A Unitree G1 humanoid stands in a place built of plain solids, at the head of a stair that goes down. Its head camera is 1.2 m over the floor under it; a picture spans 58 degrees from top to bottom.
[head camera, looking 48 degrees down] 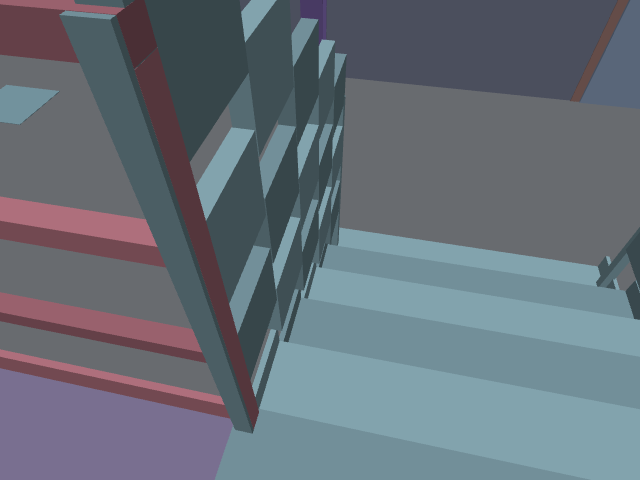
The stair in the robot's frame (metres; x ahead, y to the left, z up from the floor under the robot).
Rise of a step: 0.16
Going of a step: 0.30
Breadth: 1.62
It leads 12 degrees to the right of straight ahead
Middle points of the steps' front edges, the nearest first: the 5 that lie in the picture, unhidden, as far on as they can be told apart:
0.59 -0.63 -0.16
0.89 -0.69 -0.32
1.18 -0.75 -0.49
1.47 -0.82 -0.65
1.77 -0.88 -0.81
